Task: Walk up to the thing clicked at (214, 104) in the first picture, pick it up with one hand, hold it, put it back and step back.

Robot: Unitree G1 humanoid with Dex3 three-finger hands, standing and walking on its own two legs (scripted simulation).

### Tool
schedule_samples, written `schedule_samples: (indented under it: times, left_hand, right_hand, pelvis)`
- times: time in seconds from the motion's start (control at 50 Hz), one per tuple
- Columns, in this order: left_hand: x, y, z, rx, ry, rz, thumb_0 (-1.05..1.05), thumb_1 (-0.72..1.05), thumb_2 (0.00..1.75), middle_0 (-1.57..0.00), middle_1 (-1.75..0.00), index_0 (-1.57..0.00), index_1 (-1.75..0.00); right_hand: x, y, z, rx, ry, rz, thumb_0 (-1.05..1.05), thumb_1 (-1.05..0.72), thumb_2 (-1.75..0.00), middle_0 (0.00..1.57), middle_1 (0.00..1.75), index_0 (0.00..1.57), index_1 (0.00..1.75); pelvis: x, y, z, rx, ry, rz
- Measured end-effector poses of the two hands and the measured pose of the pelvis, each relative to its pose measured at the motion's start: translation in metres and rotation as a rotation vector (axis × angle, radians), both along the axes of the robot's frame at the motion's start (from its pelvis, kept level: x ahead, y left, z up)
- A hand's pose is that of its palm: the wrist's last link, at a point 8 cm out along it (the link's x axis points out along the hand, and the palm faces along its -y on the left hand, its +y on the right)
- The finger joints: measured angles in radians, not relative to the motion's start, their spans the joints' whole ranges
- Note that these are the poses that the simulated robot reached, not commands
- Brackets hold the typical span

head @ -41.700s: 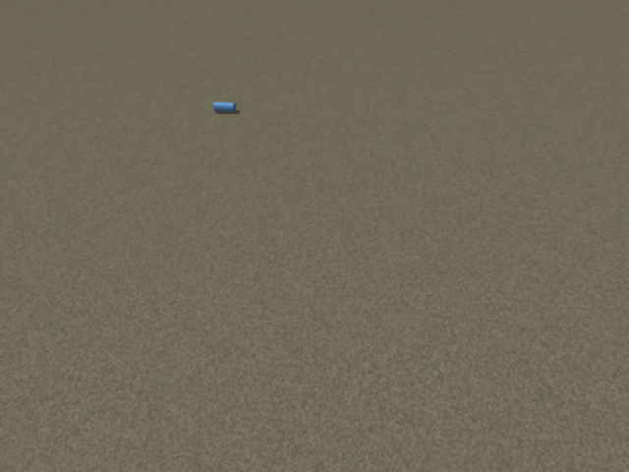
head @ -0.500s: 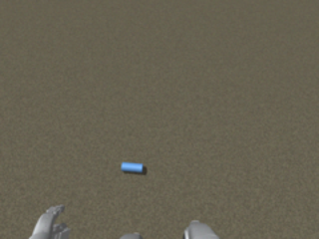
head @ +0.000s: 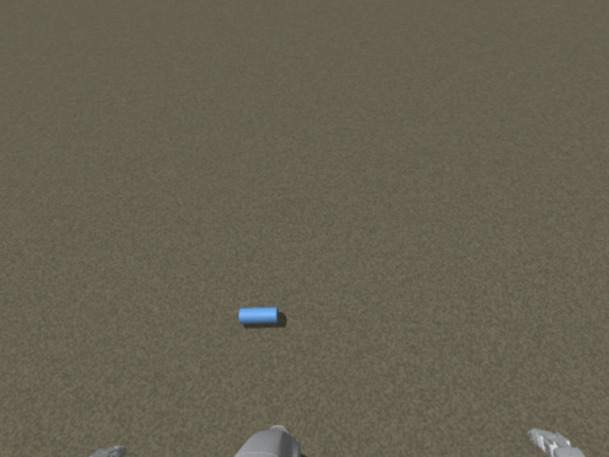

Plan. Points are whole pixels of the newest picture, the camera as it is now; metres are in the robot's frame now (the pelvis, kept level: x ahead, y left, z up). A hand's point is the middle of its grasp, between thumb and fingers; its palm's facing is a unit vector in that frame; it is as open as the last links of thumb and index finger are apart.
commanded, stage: step back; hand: left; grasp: from above
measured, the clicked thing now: (259, 315) +0.61 +0.24 -0.73
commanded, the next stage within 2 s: none
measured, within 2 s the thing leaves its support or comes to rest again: neither
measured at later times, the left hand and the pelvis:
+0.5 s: hand out of the picture -0.04 +0.29 -0.14, palm faces +0.07 -0.93 -0.36, open 7.4 cm; pelvis -0.14 +0.01 +0.01, yaw +3 degrees
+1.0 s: hand out of the picture -0.21 +0.24 -0.13, palm faces +0.05 -0.90 -0.43, open 7.4 cm; pelvis -0.31 -0.04 +0.00, yaw +4 degrees
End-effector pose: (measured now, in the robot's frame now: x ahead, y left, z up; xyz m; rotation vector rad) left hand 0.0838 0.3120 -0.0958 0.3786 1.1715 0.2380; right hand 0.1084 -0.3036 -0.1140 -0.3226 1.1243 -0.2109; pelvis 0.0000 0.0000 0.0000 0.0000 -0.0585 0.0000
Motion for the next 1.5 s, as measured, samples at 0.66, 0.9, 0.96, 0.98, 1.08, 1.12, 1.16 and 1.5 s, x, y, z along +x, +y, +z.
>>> schedule_samples:
  times: [0.66,0.9,0.96,0.98,1.08,1.12,1.16,1.5]
  left_hand:
    - [-0.210,0.006,-0.015,-0.015,0.029,0.035,0.01,0.90,0.90,-0.20,-0.30,-0.20,-0.30]
    - [-0.305,-0.036,0.006,0.013,0.020,0.039,0.01,0.90,0.90,-0.21,-0.30,-0.20,-0.30]
    - [-0.308,-0.033,0.007,0.025,-0.032,0.030,0.01,0.90,0.90,-0.21,-0.30,-0.21,-0.30]
    - [-0.308,-0.032,0.006,0.026,-0.054,0.028,0.01,0.90,0.90,-0.21,-0.30,-0.21,-0.30]
    - [-0.321,-0.027,-0.005,0.003,-0.126,0.042,0.01,0.90,0.90,-0.21,-0.30,-0.20,-0.30]
    - [-0.332,-0.031,-0.005,-0.009,-0.116,0.046,0.01,0.90,0.90,-0.21,-0.30,-0.20,-0.30]
    - [-0.345,-0.037,-0.004,-0.021,-0.111,0.050,0.01,0.90,0.90,-0.21,-0.30,-0.20,-0.30]
    - [-0.525,-0.089,0.002,0.009,0.045,0.084,0.01,0.90,0.90,-0.21,-0.30,-0.20,-0.30]
  right_hand:
    - [-0.180,-0.008,0.033,-0.087,-0.059,0.086,0.01,-0.90,-0.89,0.21,0.30,0.21,0.30]
    - [-0.286,-0.053,0.010,-0.049,0.006,0.033,0.01,-0.91,-0.89,0.20,0.30,0.20,0.30]
    - [-0.319,-0.053,0.007,-0.057,0.063,0.048,0.01,-0.91,-0.89,0.20,0.30,0.20,0.30]
    - [-0.330,-0.052,0.006,-0.061,0.081,0.055,0.01,-0.91,-0.89,0.20,0.30,0.20,0.30]
    - [-0.376,-0.041,0.003,-0.064,0.138,0.079,0.01,-0.91,-0.89,0.20,0.30,0.20,0.30]
    - [-0.390,-0.040,0.008,-0.058,0.130,0.084,0.01,-0.90,-0.89,0.21,0.30,0.20,0.30]
    - [-0.400,-0.043,0.014,-0.064,0.114,0.087,0.01,-0.90,-0.89,0.21,0.30,0.21,0.30]
    - [-0.473,-0.108,0.007,-0.050,0.006,0.056,0.01,-0.91,-0.89,0.20,0.30,0.20,0.30]
  pelvis:
    - [-0.200,-0.008,0.002,-0.021,0.015,-0.006]
    - [-0.281,-0.036,0.003,0.031,0.017,0.016]
    - [-0.300,-0.037,0.002,0.024,0.024,0.046]
    - [-0.307,-0.037,0.000,0.020,0.024,0.058]
    - [-0.346,-0.037,-0.007,0.032,0.002,0.080]
    - [-0.359,-0.040,-0.002,0.008,0.001,0.085]
    - [-0.372,-0.045,0.002,-0.001,0.007,0.079]
    - [-0.472,-0.092,0.001,0.017,0.010,0.028]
